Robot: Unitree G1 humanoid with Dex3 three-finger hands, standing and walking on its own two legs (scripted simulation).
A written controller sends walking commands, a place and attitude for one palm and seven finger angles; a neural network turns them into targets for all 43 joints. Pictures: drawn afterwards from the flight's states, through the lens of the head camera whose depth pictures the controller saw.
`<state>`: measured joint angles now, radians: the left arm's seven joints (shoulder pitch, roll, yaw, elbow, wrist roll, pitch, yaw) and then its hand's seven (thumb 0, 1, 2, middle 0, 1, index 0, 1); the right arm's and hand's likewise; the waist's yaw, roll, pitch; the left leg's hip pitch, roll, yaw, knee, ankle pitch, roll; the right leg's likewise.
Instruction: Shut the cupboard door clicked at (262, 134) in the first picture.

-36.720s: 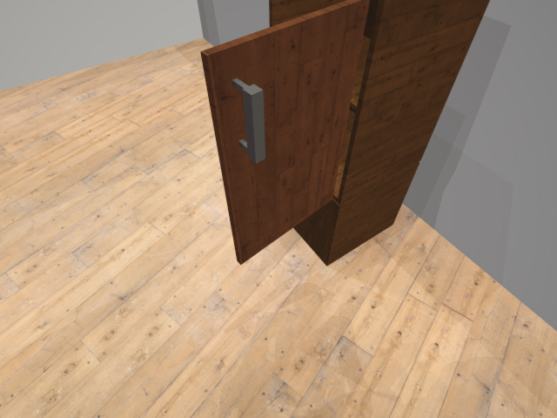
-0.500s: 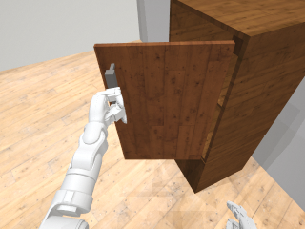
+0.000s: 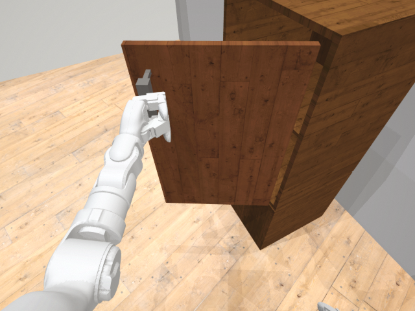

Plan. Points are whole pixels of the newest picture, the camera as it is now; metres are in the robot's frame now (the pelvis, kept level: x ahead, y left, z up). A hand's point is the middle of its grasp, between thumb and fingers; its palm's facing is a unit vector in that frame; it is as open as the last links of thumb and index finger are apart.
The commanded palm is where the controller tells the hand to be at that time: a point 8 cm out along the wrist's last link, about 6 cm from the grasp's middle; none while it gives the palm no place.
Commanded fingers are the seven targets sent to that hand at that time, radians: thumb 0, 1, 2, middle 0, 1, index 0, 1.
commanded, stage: push the door shut along its arc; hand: left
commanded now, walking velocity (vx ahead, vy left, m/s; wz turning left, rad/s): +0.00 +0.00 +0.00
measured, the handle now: (151, 104) +0.51 +0.13 +0.14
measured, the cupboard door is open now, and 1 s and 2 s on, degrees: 61 47 31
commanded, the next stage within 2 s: pull the fist back off the door in 1.32 s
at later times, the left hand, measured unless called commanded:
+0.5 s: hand (191, 102) +0.50 +0.04 +0.15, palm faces -0.25 -0.97 -0.01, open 3.1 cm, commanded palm +0.50 +0.10 +0.14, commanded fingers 0.00 0.90 0.90 -1.30 -1.50 -1.30 -1.50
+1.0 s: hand (197, 90) +0.54 +0.03 +0.15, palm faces -0.36 -0.93 +0.00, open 3.2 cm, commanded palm +0.56 +0.07 +0.14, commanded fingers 0.00 0.90 0.90 -1.30 -1.50 -1.30 -1.50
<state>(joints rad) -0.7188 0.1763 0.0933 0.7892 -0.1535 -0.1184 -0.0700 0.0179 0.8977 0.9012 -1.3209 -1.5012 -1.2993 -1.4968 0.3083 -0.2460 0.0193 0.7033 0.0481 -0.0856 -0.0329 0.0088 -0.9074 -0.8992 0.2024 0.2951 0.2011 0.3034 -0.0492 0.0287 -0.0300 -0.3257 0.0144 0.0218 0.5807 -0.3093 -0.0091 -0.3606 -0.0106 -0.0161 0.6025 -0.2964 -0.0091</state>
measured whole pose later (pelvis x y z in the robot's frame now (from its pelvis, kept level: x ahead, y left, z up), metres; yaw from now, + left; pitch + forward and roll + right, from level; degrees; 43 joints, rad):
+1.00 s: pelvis +0.00 +0.00 -0.02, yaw +0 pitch +16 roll +0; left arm -1.30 0.39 0.19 1.35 -0.11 -0.19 -0.29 0.02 0.92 0.95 -1.30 -1.50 -1.30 -1.50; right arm 0.42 -0.29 0.01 0.73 -0.01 -0.10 -0.03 0.00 -0.91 -0.90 0.20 0.30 0.20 0.30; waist -0.23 0.04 -0.03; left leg -0.66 0.03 0.01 0.72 -0.34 -0.01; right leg -0.67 0.00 -0.02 0.71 -0.31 -0.01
